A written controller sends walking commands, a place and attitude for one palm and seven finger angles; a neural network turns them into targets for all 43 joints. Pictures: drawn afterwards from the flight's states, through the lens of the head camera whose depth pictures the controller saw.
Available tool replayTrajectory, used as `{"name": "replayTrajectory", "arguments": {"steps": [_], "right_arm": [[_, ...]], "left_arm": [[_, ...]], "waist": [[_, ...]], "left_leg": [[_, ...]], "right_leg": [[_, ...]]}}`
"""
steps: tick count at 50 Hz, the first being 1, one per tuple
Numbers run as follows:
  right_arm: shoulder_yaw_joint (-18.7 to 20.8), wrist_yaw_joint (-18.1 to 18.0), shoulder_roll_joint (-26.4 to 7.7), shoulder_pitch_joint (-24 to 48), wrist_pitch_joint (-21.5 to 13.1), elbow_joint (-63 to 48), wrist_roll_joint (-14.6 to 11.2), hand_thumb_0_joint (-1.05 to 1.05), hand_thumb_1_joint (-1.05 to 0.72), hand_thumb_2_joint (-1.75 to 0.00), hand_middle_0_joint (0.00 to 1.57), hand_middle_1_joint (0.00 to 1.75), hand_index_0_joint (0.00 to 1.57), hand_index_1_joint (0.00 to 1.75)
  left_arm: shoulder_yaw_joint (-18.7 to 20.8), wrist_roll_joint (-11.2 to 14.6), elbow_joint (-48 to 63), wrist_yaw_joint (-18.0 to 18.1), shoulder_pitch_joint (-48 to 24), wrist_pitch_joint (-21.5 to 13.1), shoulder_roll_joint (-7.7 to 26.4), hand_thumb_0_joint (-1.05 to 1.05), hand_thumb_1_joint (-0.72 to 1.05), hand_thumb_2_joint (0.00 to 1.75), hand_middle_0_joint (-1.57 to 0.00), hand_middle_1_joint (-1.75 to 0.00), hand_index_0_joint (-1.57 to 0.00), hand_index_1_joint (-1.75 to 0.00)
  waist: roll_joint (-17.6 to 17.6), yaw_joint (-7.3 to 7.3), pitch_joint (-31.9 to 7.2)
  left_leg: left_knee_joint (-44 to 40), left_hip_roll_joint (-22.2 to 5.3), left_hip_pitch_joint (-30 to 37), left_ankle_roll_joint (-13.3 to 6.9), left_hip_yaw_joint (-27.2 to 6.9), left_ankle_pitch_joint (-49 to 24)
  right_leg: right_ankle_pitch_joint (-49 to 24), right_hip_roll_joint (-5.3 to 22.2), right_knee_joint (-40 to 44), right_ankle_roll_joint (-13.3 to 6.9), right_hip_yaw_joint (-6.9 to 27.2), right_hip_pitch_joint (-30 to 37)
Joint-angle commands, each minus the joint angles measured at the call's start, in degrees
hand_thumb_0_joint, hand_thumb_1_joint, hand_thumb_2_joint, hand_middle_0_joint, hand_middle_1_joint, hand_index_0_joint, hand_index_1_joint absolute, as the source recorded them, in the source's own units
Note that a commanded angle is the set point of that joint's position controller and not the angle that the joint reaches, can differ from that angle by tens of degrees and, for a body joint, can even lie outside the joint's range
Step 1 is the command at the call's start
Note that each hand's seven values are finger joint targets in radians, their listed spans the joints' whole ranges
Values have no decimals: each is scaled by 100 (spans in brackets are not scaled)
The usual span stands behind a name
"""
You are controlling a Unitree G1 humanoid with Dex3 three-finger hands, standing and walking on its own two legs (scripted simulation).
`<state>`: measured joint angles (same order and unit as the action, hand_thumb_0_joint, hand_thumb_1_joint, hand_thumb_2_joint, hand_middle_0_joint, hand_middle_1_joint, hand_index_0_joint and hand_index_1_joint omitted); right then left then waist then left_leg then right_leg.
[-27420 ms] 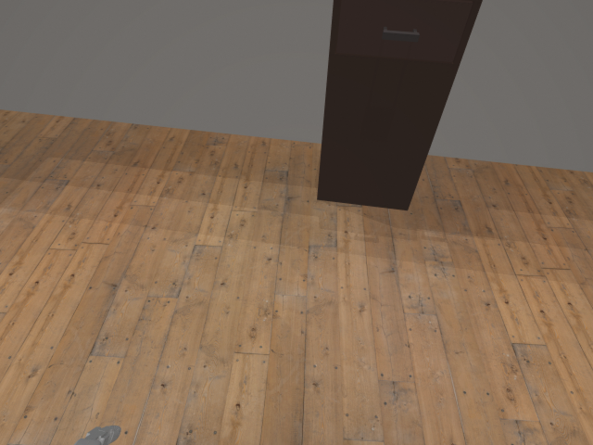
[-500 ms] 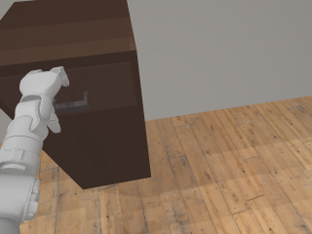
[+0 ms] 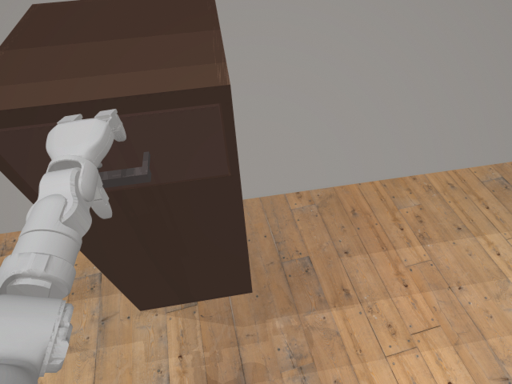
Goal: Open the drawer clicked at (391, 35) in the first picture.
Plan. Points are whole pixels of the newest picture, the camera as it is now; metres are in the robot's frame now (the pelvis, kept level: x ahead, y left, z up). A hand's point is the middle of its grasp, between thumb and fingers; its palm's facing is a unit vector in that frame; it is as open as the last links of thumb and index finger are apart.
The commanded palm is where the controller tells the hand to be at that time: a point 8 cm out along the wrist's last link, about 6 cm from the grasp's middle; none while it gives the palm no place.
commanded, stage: re-aim the fingers above the handle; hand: left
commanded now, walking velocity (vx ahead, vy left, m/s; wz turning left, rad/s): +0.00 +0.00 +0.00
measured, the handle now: (120, 169) +0.48 +0.27 +0.05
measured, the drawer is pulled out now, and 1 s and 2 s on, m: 0.00 0.00 0.00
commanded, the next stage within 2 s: lower the fingers behind the handle in 0.46 s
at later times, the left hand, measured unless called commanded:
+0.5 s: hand (102, 166) +0.44 +0.26 +0.11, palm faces +0.00 -0.03 -1.00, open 13.8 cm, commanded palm +0.41 +0.26 +0.17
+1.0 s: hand (107, 181) +0.42 +0.26 +0.08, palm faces -0.01 -0.04 -1.00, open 13.9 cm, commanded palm +0.41 +0.27 +0.14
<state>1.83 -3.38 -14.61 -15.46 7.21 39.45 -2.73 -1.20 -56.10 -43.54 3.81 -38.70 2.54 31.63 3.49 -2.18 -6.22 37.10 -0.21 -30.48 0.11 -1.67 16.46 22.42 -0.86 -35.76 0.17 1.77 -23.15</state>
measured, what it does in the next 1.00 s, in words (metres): stands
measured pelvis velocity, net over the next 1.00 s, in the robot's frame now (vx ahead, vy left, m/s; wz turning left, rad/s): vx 0.00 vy -0.01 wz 0.00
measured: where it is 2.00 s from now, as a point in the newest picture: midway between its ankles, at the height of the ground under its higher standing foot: outside the picture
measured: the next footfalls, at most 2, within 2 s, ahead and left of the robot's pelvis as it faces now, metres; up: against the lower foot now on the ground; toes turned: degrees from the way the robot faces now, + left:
none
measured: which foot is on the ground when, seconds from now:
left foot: down 0.00-1.00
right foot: down 0.00-1.00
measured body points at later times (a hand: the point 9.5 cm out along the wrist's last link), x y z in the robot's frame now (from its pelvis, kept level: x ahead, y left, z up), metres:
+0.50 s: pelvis +0.00 -0.01 +0.00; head +0.04 -0.02 +0.45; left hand +0.43 +0.26 +0.16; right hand +0.08 -0.28 -0.13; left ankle +0.02 +0.12 -0.72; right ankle -0.05 -0.13 -0.72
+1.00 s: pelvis +0.00 -0.01 +0.00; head +0.04 -0.02 +0.44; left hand +0.42 +0.26 +0.14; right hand +0.08 -0.28 -0.13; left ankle +0.02 +0.12 -0.72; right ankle -0.05 -0.13 -0.72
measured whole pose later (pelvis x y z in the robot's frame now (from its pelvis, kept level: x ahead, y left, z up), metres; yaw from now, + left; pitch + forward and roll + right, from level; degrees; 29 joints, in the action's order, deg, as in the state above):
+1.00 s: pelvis +0.00 -0.01 +0.00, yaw +0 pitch +11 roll +0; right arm 2.9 -3.5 -15.1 -16.0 7.0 39.0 -2.2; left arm 0.3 -57.8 -43.8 6.9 -35.8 -2.0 30.6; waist 2.8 -1.9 -6.1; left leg 38.9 -0.6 -32.7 0.6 -2.0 17.0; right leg 23.3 -1.3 -38.2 -0.3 1.5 -25.5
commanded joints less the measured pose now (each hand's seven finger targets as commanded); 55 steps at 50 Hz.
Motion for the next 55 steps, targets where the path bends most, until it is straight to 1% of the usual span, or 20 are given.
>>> {"name": "replayTrajectory", "arguments": {"steps": [1, 5, 8, 10, 11, 14, 15, 17, 20, 21, 26, 28, 29, 33, 38, 41, 44, 50, 52, 55], "right_arm": [[277, -99, -886, -58, -148, -565, -5, 0, -90, -90, 20, 30, 20, 30], [273, -102, -855, -70, -152, -604, 3, 0, -90, -90, 20, 30, 20, 30], [302, -98, -843, -108, -144, -635, 21, 0, -90, -90, 20, 30, 20, 30], [299, -104, -857, -124, -138, -610, 17, 0, -90, -90, 20, 30, 20, 30], [290, -103, -853, -107, -124, -621, 5, 0, -90, -90, 20, 30, 20, 30], [307, -98, -883, -124, -130, -609, 38, 0, -90, -90, 20, 30, 20, 30], [300, -98, -853, -91, -126, -633, 15, 0, -90, -90, 20, 30, 20, 30], [324, -90, -830, -112, -147, -608, 25, 0, -90, -90, 20, 30, 20, 30], [340, -84, -857, -153, -151, -574, 26, 0, -90, -90, 20, 30, 20, 30], [341, -80, -846, -146, -146, -602, 36, 0, -90, -90, 20, 30, 20, 30], [357, -51, -850, -79, -176, -596, 16, 0, -90, -90, 20, 30, 20, 30], [337, -53, -868, -65, -157, -577, 6, 0, -90, -90, 20, 30, 20, 30], [331, -52, -879, -82, -143, -564, 7, 0, -90, -90, 20, 30, 20, 30], [302, -59, -881, -51, -118, -582, 0, 0, -90, -90, 20, 30, 20, 30], [295, -85, -875, -92, -107, -630, 18, 0, -90, -90, 20, 30, 20, 30], [344, -79, -830, -124, -140, -667, 50, 0, -90, -90, 20, 30, 20, 30], [375, -82, -835, -186, -150, -608, 78, 0, -90, -90, 20, 30, 20, 30], [410, -24, -817, -244, -211, -524, 71, 0, -90, -90, 20, 30, 20, 30], [407, -24, -846, -260, -198, -473, 67, 0, -90, -90, 20, 30, 20, 30], [398, -42, -869, -331, -201, -435, 70, 0, -90, -90, 20, 30, 20, 30]], "left_arm": [[523, -12, 920, 120, -2600, 54, 1735, 0, -50, 30, -30, -120, -30, -120], [369, -49, 932, 24, -2671, -67, 1552, 0, -50, 30, -30, -120, -30, -120], [431, -21, 1089, 3, -2534, -165, 1541, 0, -50, 30, -30, -120, -30, -120], [558, 5, 1006, 12, -2512, -207, 1683, 0, -50, 30, -30, -120, -30, -120], [416, -6, 938, 16, -2517, -201, 1532, 0, -50, 30, -30, -120, -30, -120], [776, -8, 1053, 95, -2598, -273, 1923, 0, -50, 30, -30, -120, -30, -120], [714, -37, 1193, 129, -2687, -298, 1904, 0, -50, 30, -30, -120, -30, -120], [581, -60, 1312, 209, -2815, -312, 1720, 0, -50, 30, -30, -120, -30, -120], [886, -66, 1271, 289, -2694, -278, 2047, 0, -50, 30, -30, -120, -30, -120], [816, -72, 1301, 306, -2626, -254, 1951, 0, -50, 30, -30, -120, -30, -120], [516, 19, 1447, 317, -2575, -110, 1572, 0, -50, 30, -30, -120, -30, -120], [553, -3, 1297, 282, -2491, -18, 1634, 0, -50, 30, -30, -120, -30, -120], [487, 11, 1127, 239, -2439, 37, 1560, 0, -50, 30, -30, -120, -30, -120], [444, -27, 785, 124, -2146, 97, 1490, 0, -50, 30, -30, -120, -30, -120], [471, -85, 838, 62, -2278, -139, 1562, 0, -50, 30, -30, -120, -30, -120], [591, -85, 1133, 180, -2230, -389, 1579, 0, -50, 30, -30, -120, -30, -120], [841, -88, 1264, 389, -2307, -530, 1777, 0, -50, 30, -30, -120, -30, -120], [701, -204, 1051, 794, -2316, -334, 1567, 0, -50, 30, -30, -120, -30, -120], [490, -236, 834, 821, -2475, -195, 1392, 0, -50, 30, -30, -120, -30, -120], [395, -201, 637, 769, -2531, -100, 1368, 0, -50, 30, -30, -120, -30, -120]], "waist": [[-136, -48, -1695], [-99, -64, -1659], [-137, -2, -1929], [-210, -7, -1890], [-173, -59, -1690], [-218, 28, -1847], [72, 30, -1951], [175, -13, -1974], [83, 42, -2132], [72, 58, -2183], [61, -32, -2045], [13, -13, -1919], [-168, -56, -1854], [-287, 9, -1621], [-274, 7, -1671], [20, 32, -1839], [-123, 2, -1946], [169, -17, -2060], [63, -141, -1857], [-58, -186, -1969]], "left_leg": [[-226, 163, 1561, -305, 293, -1833], [-206, 161, 1598, -306, 289, -1857], [-148, 173, 1680, -311, 298, -2053], [-117, 182, 1589, -323, 316, -1998], [-127, 188, 1532, -316, 313, -1946], [-131, 184, 1470, -315, 311, -1969], [-107, 209, 1518, -308, 333, -1996], [-84, 196, 1621, -299, 315, -2060], [-57, 184, 1602, -306, 319, -2162], [-43, 203, 1594, -303, 317, -2263], [-86, 171, 1733, -312, 307, -2189], [-120, 166, 1660, -299, 295, -2189], [-124, 166, 1596, -311, 303, -2129], [-195, 169, 1436, -306, 342, -1818], [-161, 189, 1334, -307, 360, -1759], [-56, 186, 1494, -315, 341, -1982], [19, 183, 1382, -319, 325, -2054], [86, 181, 1385, -275, 327, -1954], [79, 161, 1326, -270, 305, -1785], [84, 159, 1321, -294, 311, -1709]], "right_leg": [[-2219, -211, 445, -179, -306, 176], [-2166, -209, 438, -187, -303, 103], [-2420, -205, 377, -189, -282, 240], [-2488, -195, 384, -173, -248, 284], [-2425, -200, 390, -178, -268, 151], [-2456, -190, 387, -188, -243, 355], [-2514, -188, 347, -187, -214, 326], [-2453, -205, 319, -198, -257, 179], [-2596, -217, 297, -189, -232, 332], [-2721, -218, 261, -197, -239, 392], [-2539, -233, 328, -182, -288, 211], [-2527, -238, 328, -197, -306, 205], [-2502, -235, 378, -189, -299, 252], [-2306, -208, 413, -177, -292, 198], [-2356, -184, 371, -172, -240, 224], [-2454, -212, 286, -203, -232, 164], [-2608, -209, 239, -188, -220, 238], [-2315, -236, 139, -203, -267, -58], [-2114, -247, 158, -198, -307, -274], [-2116, -232, 187, -178, -278, -211]]}}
